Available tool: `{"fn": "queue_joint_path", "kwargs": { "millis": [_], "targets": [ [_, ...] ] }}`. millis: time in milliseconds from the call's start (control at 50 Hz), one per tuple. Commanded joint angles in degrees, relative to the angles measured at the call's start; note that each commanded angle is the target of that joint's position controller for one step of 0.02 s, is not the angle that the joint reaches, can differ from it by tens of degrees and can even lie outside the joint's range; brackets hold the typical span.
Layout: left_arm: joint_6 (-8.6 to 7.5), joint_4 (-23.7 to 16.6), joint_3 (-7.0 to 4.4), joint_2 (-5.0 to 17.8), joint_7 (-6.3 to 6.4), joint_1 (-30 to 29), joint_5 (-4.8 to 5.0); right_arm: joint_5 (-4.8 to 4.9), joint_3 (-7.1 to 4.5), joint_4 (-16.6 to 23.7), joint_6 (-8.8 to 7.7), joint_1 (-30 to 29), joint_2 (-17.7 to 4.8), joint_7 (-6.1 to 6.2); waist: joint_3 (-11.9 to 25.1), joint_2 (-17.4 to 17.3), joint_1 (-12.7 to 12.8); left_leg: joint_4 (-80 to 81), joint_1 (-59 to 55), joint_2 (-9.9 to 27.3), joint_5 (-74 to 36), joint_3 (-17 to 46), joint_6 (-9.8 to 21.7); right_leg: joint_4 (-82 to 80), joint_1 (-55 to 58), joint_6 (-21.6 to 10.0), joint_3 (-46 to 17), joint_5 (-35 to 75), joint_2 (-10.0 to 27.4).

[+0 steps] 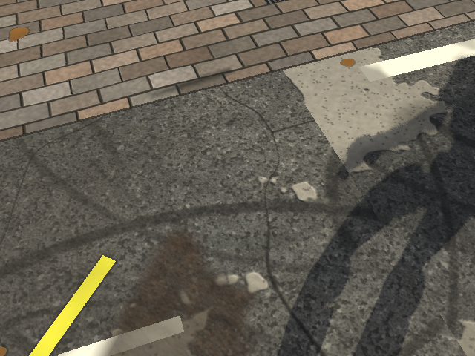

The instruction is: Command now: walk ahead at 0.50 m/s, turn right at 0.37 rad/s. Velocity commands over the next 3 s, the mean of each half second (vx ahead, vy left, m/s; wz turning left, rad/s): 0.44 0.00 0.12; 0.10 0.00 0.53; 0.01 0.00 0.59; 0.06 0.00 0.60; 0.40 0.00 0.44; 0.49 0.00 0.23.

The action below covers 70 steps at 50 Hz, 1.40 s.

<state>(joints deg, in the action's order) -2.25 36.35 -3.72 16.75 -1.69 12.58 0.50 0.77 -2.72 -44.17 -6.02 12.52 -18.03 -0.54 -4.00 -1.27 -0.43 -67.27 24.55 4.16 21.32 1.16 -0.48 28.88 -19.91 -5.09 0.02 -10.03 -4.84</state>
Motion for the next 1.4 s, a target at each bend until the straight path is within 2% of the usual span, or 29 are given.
{"fn": "queue_joint_path", "kwargs": {
  "millis": [20,180,320,380,400,420,440,460,480,520,620,700,800,840,860,880,900,920,960,980,1060,1200,1260,1280,1300,1320,1340,1360,1400],
  "targets": [
    [-1.66,-3.15,-1.57,6.28,0.63,0.27,-0.70,-0.91,-1.67,3.29,-0.22,1.72,-6.46,-0.08,7.67,3.99,-0.45,3.81,10.15,3.81,-4.55,2.33,-0.89,-15.46,12.91,-12.00,-19.48,15.91,16.13],
    [-2.62,2.36,-1.49,8.26,1.64,4.73,-0.57,0.11,0.10,4.89,0.77,-8.98,-2.08,-0.99,1.59,4.41,4.12,28.80,9.19,1.94,-30.34,-0.44,-1.59,-20.51,10.29,-7.40,-5.64,11.30,13.22],
    [-1.52,6.91,-2.19,9.56,1.94,7.53,-0.10,0.42,-0.07,8.28,0.59,-13.46,-2.96,-3.24,-0.39,4.09,4.86,35.71,14.73,-1.02,-20.22,-0.24,3.57,-15.00,25.97,-5.03,-2.79,21.60,19.14],
    [0.01,5.45,-2.08,10.30,3.39,3.62,-0.56,-0.92,-2.75,5.41,0.67,0.81,-7.74,-2.99,9.24,4.90,-3.24,38.67,-5.53,-7.92,-20.87,-5.68,6.55,7.63,23.75,-0.22,2.46,51.72,14.22],
    [-0.20,3.98,-1.31,8.85,4.05,4.99,-1.53,-1.13,-3.93,4.88,0.82,7.72,-11.96,-2.32,15.96,-0.46,-5.48,37.09,-22.42,-0.06,-37.99,5.17,10.04,24.44,11.41,3.06,3.94,35.20,11.28],
    [-1.32,2.72,0.95,1.91,2.87,13.81,-2.69,-1.40,-4.41,5.90,0.75,7.51,-16.31,-2.29,24.84,-15.47,0.34,37.72,-44.73,16.52,-48.31,34.41,23.31,47.32,-13.11,7.83,1.36,-21.68,-1.27],
    [-2.28,4.27,0.20,7.73,2.06,10.86,-1.90,-0.55,-3.41,6.58,1.37,9.65,-10.69,-2.05,31.34,-7.20,-4.47,40.86,-47.09,15.73,-45.89,37.66,22.97,52.87,-15.47,7.56,-7.93,-26.07,0.25],
    [-2.70,2.07,-0.20,9.01,1.63,5.19,0.17,-0.49,-2.88,7.47,1.82,6.05,-9.20,-1.67,23.67,-5.32,-4.60,41.62,-41.27,13.78,-45.94,29.31,20.65,52.26,-19.09,6.98,-8.13,-22.81,3.19],
    [-2.77,1.28,0.05,8.70,2.01,1.86,-0.01,-0.03,-2.75,7.89,2.34,3.19,-8.17,-1.28,17.37,0.28,-3.60,42.73,-33.34,11.31,-45.90,24.15,18.65,48.72,-19.68,6.94,-6.58,-19.54,5.44],
    [-1.57,0.42,-0.42,8.83,2.82,0.41,-0.95,-0.67,-2.42,8.94,3.21,-0.04,-7.45,-0.53,10.75,1.03,-0.23,46.22,-18.67,8.20,-46.66,19.57,17.53,42.54,-14.94,7.60,-5.96,-15.78,7.47],
    [0.40,1.53,0.33,5.69,4.18,3.04,-1.52,-0.68,-3.41,9.19,4.40,-2.14,-9.57,0.65,11.89,-2.61,2.26,46.95,-9.45,4.80,-49.61,15.15,16.56,27.98,-9.51,10.85,-4.35,-10.00,5.59],
    [1.13,0.73,0.23,5.46,3.94,-1.76,-1.05,0.14,-3.53,9.44,6.53,-2.63,-9.53,2.01,12.65,-4.16,0.95,46.30,-7.97,2.20,-32.90,16.73,13.05,19.67,-7.28,11.38,-5.40,-2.25,4.07],
    [-0.01,-0.62,-0.29,6.10,3.05,-5.87,-0.55,0.02,-3.57,9.94,7.91,-2.09,-8.98,2.37,10.32,-7.62,-0.35,43.47,-11.43,2.22,-24.54,24.20,11.77,7.91,-4.93,10.02,-7.05,-4.70,2.41],
    [-0.95,0.27,-0.86,6.51,2.72,-3.12,-0.36,0.61,-3.33,10.57,8.13,-3.68,-8.13,2.46,9.99,-8.20,1.77,40.11,-12.39,0.57,-24.70,25.90,9.65,-3.74,0.90,8.30,-6.44,1.19,2.81],
    [-1.27,0.68,-1.43,8.11,2.85,-1.77,-0.73,0.65,-2.91,10.82,8.14,-2.97,-6.61,2.47,10.32,-6.62,1.70,36.99,-9.73,-1.67,-18.64,24.92,7.37,-8.48,6.99,6.46,-8.43,7.86,7.11],
    [-0.91,-0.29,-2.18,11.89,3.38,-2.23,-1.59,-0.41,-2.02,10.71,8.10,1.03,-3.32,2.25,12.62,4.84,-0.99,25.47,-4.01,-7.21,1.24,17.29,4.09,-8.45,14.26,1.31,-18.91,19.86,19.77],
    [-0.14,0.91,-2.71,13.36,3.18,-1.19,-3.47,-0.05,-2.52,12.67,7.70,0.98,-5.27,2.21,10.26,18.68,-1.68,15.52,7.80,-13.36,17.79,8.43,0.91,-9.55,15.71,-8.61,-31.69,30.15,27.63],
    [-0.06,0.05,-2.14,10.43,3.08,-1.71,-2.67,-0.81,-3.78,11.15,7.44,3.27,-9.63,2.12,10.78,13.94,-0.99,4.55,9.78,-9.36,16.68,8.70,-1.43,-9.03,15.88,-11.08,-31.31,29.55,28.89],
    [0.38,-0.84,-1.19,6.72,3.35,-4.80,-1.68,0.33,-4.69,8.70,8.75,3.00,-10.09,2.38,9.18,7.11,-1.24,-1.85,10.14,-7.43,9.75,7.25,-3.81,-7.16,14.18,-6.58,-18.93,24.28,21.75],
    [0.67,-0.83,-1.05,6.41,3.54,-5.91,-1.03,0.33,-4.48,9.00,9.41,2.30,-9.10,2.49,8.00,7.37,-0.92,-3.09,11.04,-6.71,7.16,6.56,-4.69,-7.33,13.41,-6.06,-16.32,23.29,20.70],
    [2.02,0.15,-1.52,7.37,4.35,-4.38,-1.67,0.89,-3.12,11.50,9.69,-2.07,-4.82,1.92,7.77,11.29,1.41,5.19,9.61,-5.08,3.00,1.49,-6.10,-9.16,14.87,-7.03,-9.00,22.94,18.62],
    [2.58,1.10,-3.10,10.60,3.44,-5.40,-0.37,0.40,-3.09,13.13,9.92,-2.86,-5.16,0.22,9.45,12.76,2.09,24.26,-2.50,-3.01,0.54,-3.06,-3.20,-8.36,13.65,-7.13,-4.72,19.74,22.19],
    [2.49,2.04,-3.13,10.08,3.30,-6.09,1.09,0.23,-3.81,11.55,10.01,1.90,-5.23,-0.33,9.07,10.71,-0.88,39.70,-12.04,-5.07,-9.76,-5.22,1.08,-2.45,9.82,-2.63,-1.29,13.31,20.76],
    [2.39,3.47,-2.68,7.98,3.08,-2.92,0.71,0.01,-4.58,11.18,9.88,3.66,-7.22,0.12,8.72,4.73,-0.90,44.85,-18.70,-3.42,-17.63,-0.28,3.43,4.57,3.73,1.88,2.72,5.09,17.88],
    [2.42,1.46,-1.24,3.63,2.74,-2.53,-2.55,-0.27,-6.14,12.54,9.57,4.70,-14.52,1.25,8.73,-15.09,0.95,45.92,-27.41,12.61,-38.79,21.71,10.53,22.92,-12.88,8.59,8.60,-21.41,9.97],
    [2.18,-1.01,-1.77,5.66,3.43,-8.95,-2.19,-2.38,-5.78,13.65,8.22,4.77,-14.97,0.63,9.80,-14.54,-3.18,47.53,-21.51,18.61,-41.06,29.64,20.76,34.12,-18.18,9.62,-0.21,-29.81,4.84],
    [2.34,-0.89,-2.43,7.56,3.81,-10.05,-1.00,-2.81,-5.20,13.22,7.05,3.31,-12.91,0.37,8.69,-9.29,-2.93,48.59,-19.66,15.74,-35.24,25.44,19.79,38.45,-18.46,9.05,-3.28,-26.36,6.15],
    [2.50,-0.17,-2.80,8.01,4.07,-9.21,-0.57,-1.90,-4.75,12.89,6.43,0.36,-11.14,0.63,7.03,-7.49,-1.11,48.40,-18.67,12.03,-30.71,21.21,16.30,38.20,-18.60,8.44,-4.16,-21.03,6.94],
    [2.73,1.27,-3.22,8.12,4.65,-7.37,-1.22,-0.14,-3.79,13.23,6.68,-3.29,-8.71,1.39,6.94,-6.53,0.48,47.76,-17.68,8.42,-29.95,17.84,13.00,36.90,-17.30,9.10,-4.39,-14.67,6.92]
  ]
}}
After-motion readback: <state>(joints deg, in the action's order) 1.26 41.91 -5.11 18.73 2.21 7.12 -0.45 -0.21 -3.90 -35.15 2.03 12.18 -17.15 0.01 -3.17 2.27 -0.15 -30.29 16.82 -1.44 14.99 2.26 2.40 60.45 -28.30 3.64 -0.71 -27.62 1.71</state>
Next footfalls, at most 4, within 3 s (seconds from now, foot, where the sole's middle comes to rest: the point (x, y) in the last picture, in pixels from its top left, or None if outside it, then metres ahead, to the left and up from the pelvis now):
0.38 left None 0.40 0.16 -0.77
0.86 right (266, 323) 0.53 -0.03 -0.77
1.28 left None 0.36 0.18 -0.77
1.78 right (243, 325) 0.52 0.03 -0.77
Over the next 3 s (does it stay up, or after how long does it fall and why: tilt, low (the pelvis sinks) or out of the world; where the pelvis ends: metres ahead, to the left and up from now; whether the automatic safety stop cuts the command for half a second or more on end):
stays up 0.49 0.55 0.01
